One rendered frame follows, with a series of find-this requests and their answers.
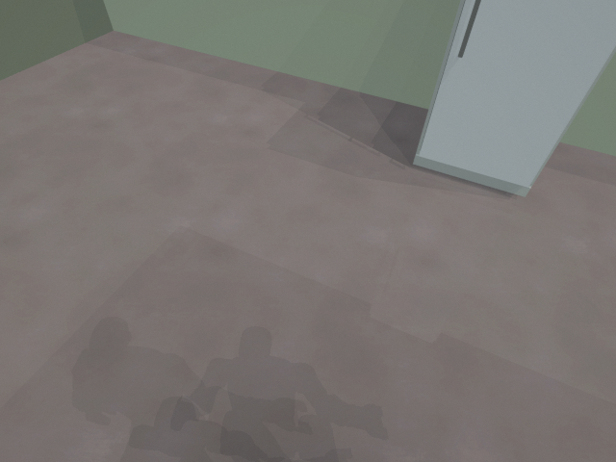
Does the fridge door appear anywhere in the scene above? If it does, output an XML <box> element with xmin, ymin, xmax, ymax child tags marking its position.
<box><xmin>419</xmin><ymin>0</ymin><xmax>616</xmax><ymax>187</ymax></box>

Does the handle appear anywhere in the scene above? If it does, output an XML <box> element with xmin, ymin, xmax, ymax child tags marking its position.
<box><xmin>458</xmin><ymin>0</ymin><xmax>481</xmax><ymax>58</ymax></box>

